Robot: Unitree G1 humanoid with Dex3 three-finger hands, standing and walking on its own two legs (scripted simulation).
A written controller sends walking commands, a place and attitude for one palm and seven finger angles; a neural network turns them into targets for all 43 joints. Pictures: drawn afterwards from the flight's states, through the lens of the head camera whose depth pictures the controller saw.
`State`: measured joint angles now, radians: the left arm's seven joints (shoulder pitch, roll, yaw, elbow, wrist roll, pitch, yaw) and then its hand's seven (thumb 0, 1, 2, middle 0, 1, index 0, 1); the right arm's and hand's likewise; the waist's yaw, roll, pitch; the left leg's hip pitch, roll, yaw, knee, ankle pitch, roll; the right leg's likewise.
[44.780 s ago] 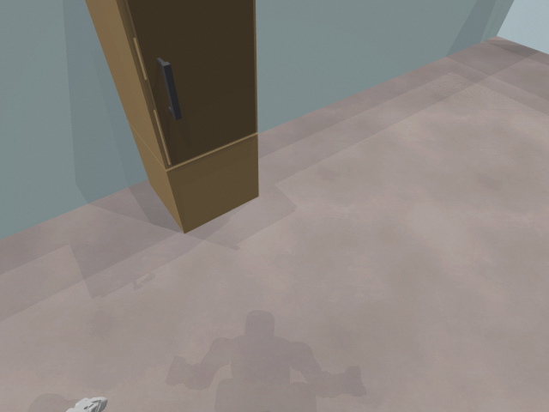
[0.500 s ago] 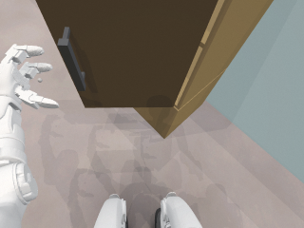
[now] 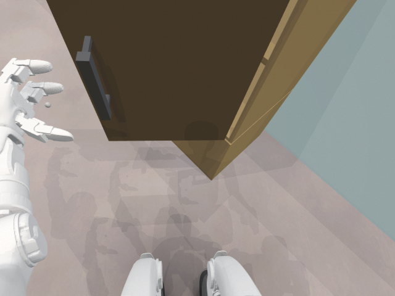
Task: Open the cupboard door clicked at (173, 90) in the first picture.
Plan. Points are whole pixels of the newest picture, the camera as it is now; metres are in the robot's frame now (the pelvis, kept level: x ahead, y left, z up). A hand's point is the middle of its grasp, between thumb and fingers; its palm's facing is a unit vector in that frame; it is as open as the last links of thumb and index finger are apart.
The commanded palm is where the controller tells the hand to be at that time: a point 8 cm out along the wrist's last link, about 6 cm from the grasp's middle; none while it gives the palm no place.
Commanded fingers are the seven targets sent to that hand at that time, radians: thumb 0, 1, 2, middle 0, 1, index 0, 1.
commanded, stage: move the hooked fingers beside the handle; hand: left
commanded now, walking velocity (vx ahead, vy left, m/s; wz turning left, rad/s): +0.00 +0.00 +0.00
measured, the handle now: (97, 83) +0.52 +0.20 +0.05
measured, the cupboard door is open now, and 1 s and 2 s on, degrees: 50 50 50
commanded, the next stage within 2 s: slide the fingers in behind the handle in 0.36 s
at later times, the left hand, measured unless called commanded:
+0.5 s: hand (59, 104) +0.46 +0.25 +0.06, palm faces +0.05 -1.00 +0.00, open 14.0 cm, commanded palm +0.44 +0.29 +0.06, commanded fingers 0.00 -0.50 0.30 -0.30 -1.20 -0.30 -1.20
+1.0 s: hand (76, 104) +0.46 +0.22 +0.06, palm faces +0.04 -1.00 +0.00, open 14.0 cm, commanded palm +0.44 +0.26 +0.06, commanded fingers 0.00 -0.50 0.30 -0.30 -1.20 -0.30 -1.20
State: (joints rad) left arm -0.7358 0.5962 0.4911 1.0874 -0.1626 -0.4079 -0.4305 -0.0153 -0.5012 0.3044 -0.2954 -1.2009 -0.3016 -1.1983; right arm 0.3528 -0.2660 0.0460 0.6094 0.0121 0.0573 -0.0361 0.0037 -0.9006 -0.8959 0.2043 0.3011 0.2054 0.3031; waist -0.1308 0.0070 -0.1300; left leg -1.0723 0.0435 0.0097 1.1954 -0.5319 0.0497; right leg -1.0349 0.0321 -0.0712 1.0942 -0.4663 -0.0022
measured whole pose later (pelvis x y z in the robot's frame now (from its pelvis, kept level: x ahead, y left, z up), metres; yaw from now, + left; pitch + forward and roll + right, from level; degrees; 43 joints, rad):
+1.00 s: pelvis +0.00 -0.01 +0.00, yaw +1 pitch +22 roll -4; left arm -0.72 0.48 0.40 1.04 -0.15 -0.43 -0.32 -0.02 -0.50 0.30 -0.30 -1.20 -0.30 -1.20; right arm 0.34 -0.26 0.03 0.62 0.01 0.06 -0.03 0.00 -0.90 -0.90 0.20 0.30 0.20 0.30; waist -0.13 0.01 -0.14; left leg -1.05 0.04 0.01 1.18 -0.52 0.04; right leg -1.02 0.03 -0.07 1.10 -0.47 -0.01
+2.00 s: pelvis +0.00 -0.02 +0.00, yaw +1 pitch +22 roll -3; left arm -0.74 0.39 0.33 1.06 -0.12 -0.48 -0.19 -0.02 -0.50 0.30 -0.30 -1.20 -0.30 -1.20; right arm 0.34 -0.25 0.02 0.62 0.00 0.06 -0.01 0.00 -0.90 -0.90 0.20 0.30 0.20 0.30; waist -0.13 0.02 -0.14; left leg -1.04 0.03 0.01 1.17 -0.52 0.03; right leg -1.02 0.02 -0.07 1.11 -0.48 -0.02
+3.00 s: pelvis +0.00 -0.01 +0.00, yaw +1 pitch +22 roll -3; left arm -0.72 0.37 0.34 1.04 -0.12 -0.47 -0.18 0.00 0.75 0.84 -0.37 -1.35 -0.37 -1.35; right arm 0.33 -0.25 0.02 0.61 0.00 0.06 -0.01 0.00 -0.90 -0.90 0.20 0.30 0.20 0.30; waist -0.13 0.02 -0.14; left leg -1.03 0.03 0.02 1.17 -0.53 0.03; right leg -1.01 0.03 -0.06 1.11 -0.48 -0.02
